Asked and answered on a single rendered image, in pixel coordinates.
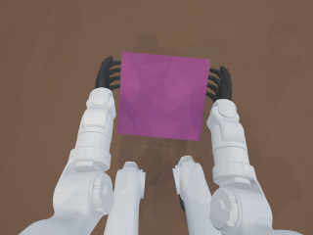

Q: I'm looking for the right robot upper arm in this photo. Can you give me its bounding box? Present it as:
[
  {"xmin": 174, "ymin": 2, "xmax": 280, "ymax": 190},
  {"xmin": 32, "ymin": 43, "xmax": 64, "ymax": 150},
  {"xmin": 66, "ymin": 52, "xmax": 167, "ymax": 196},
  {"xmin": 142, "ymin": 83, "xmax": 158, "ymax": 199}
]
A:
[{"xmin": 208, "ymin": 186, "xmax": 303, "ymax": 235}]

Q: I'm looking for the robot left hand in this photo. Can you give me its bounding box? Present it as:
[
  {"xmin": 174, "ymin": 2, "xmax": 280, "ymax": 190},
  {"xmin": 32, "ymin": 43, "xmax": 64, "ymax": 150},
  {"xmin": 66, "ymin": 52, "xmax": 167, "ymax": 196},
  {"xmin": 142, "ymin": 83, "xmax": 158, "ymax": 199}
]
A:
[{"xmin": 95, "ymin": 56, "xmax": 121, "ymax": 91}]

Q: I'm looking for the carton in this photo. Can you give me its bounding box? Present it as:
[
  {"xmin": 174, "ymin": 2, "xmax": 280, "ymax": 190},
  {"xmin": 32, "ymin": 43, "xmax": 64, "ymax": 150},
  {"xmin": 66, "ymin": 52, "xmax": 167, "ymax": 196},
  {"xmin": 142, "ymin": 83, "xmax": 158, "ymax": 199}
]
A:
[{"xmin": 117, "ymin": 51, "xmax": 210, "ymax": 141}]

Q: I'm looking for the right robot shin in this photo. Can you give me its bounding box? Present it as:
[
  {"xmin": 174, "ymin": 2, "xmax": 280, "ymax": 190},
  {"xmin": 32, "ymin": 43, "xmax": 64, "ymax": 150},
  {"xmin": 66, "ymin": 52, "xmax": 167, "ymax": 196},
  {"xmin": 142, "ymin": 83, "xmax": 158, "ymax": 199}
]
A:
[{"xmin": 177, "ymin": 156, "xmax": 204, "ymax": 200}]

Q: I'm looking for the robot right hand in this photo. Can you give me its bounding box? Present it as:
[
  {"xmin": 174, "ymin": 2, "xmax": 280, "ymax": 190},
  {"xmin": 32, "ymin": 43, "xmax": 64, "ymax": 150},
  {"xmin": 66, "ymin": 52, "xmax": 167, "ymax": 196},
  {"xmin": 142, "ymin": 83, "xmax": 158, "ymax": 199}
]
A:
[{"xmin": 205, "ymin": 66, "xmax": 233, "ymax": 103}]

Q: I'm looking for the right robot forearm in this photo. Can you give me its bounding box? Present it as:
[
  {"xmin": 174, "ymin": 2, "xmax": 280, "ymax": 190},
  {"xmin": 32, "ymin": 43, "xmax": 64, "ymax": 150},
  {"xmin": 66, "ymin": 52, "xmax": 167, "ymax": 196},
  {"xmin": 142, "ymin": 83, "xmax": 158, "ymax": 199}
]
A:
[{"xmin": 206, "ymin": 99, "xmax": 267, "ymax": 200}]

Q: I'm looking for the left robot upper arm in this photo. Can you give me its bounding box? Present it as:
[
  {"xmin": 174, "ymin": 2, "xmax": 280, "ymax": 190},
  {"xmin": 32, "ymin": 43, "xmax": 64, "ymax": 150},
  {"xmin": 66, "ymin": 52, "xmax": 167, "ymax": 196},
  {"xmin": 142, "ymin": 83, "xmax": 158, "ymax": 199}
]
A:
[{"xmin": 19, "ymin": 170, "xmax": 114, "ymax": 235}]

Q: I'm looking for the left robot forearm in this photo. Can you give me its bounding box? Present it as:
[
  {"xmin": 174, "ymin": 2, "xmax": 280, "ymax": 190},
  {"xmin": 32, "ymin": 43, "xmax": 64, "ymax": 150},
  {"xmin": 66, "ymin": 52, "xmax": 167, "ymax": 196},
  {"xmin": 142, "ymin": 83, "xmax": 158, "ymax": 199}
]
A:
[{"xmin": 53, "ymin": 87, "xmax": 116, "ymax": 209}]

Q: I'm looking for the robot left thigh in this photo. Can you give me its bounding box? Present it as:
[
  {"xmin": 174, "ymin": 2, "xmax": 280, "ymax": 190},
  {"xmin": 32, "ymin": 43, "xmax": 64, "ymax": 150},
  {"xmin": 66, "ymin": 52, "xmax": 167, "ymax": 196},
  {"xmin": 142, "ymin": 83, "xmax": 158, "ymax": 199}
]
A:
[{"xmin": 104, "ymin": 166, "xmax": 146, "ymax": 235}]

